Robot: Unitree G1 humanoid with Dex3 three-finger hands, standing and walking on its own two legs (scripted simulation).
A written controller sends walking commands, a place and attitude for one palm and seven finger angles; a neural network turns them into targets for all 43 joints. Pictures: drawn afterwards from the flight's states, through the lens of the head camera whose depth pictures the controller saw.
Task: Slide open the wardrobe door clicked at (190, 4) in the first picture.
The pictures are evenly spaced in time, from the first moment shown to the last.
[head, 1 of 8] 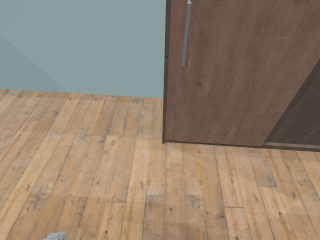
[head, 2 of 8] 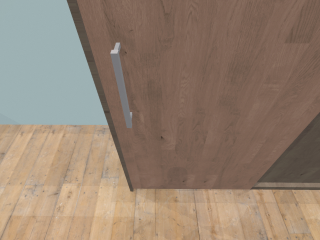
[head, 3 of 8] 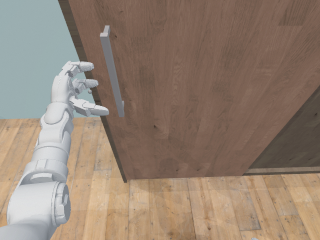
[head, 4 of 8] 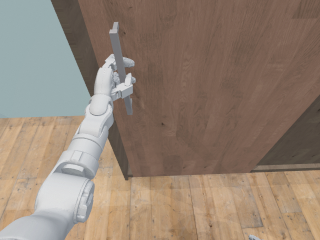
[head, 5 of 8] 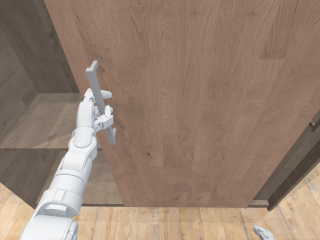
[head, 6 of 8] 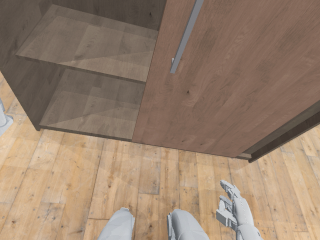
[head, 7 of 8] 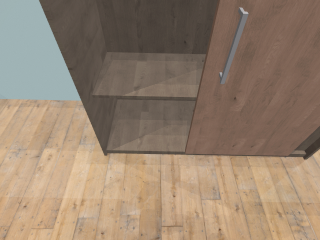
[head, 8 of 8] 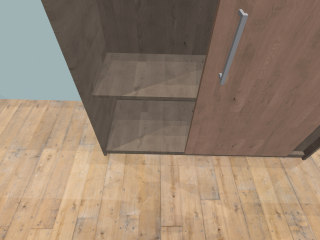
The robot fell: no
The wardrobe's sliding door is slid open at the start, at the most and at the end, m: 0.00 0.56 0.56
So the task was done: yes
